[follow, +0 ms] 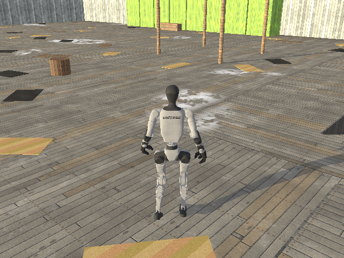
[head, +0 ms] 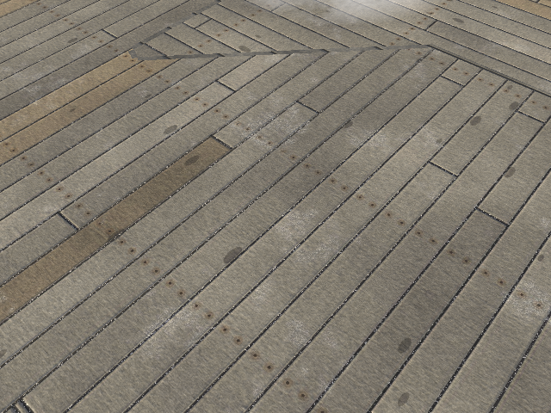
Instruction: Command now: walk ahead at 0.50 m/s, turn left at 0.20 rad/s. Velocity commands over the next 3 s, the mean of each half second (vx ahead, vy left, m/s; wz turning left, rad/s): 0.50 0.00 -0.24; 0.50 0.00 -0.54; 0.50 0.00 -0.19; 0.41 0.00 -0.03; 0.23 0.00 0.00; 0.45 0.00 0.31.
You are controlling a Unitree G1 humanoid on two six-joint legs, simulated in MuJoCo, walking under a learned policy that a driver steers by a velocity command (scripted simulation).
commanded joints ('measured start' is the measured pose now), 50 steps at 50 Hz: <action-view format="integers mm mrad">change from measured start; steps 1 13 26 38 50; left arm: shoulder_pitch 88 231 152 -136 68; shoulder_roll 107 188 79 75 134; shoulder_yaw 19 44 23 9 35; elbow -11 43 -54 -194 -162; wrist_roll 11 -40 -32 -25 -2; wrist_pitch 6 44 78 81 54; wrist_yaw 1 26 21 -37 3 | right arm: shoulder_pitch -62 -322 -127 -28 -76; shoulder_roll -93 -61 -71 -187 -132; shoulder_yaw -24 0 -23 -62 -24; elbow -108 -181 -63 29 -51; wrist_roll -14 -4 -32 1 -26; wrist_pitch -30 -72 -80 -46 -77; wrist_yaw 6 38 24 7 15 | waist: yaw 31 75 15 -44 -4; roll -118 -127 75 24 -84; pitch -12 -8 6 68 -81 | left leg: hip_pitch -329 -57 247 405 -262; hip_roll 127 66 321 345 194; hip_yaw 0 73 -39 270 56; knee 18 -636 -998 -941 -34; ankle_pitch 105 410 381 655 154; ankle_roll -4 -56 150 91 -60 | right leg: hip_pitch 276 189 -345 -283 218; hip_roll -277 -231 -167 -112 -224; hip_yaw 402 282 109 -24 354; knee -277 -268 613 140 -269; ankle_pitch -49 87 -91 82 183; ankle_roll -182 -161 33 -34 -267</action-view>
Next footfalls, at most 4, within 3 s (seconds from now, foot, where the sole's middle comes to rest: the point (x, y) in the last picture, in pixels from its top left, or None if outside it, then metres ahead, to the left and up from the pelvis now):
0.34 left None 0.33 0.14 -0.77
0.84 right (370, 391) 0.53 -0.20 -0.77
1.36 left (337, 264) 0.90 -0.15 -0.77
1.88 right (453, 226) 1.02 -0.51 -0.77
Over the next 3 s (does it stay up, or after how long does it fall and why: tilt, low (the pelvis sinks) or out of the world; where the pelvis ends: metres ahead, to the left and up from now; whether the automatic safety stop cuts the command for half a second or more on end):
stays up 1.27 -0.54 -0.01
